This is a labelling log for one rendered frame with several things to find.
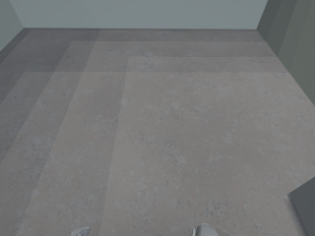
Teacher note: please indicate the left robot hand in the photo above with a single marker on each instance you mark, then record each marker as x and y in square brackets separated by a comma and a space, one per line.
[84, 231]

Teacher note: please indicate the fridge door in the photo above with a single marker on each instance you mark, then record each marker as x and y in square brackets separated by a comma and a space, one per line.
[304, 201]

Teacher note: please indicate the right robot thigh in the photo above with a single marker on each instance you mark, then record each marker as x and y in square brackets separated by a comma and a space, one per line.
[204, 230]

